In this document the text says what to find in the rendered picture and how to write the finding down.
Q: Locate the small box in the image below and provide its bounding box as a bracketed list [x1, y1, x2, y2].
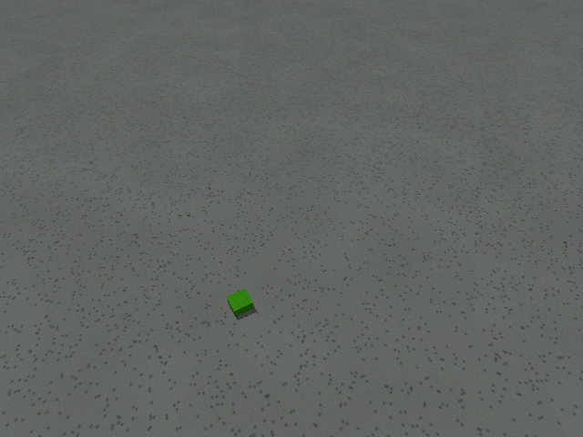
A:
[227, 289, 253, 317]

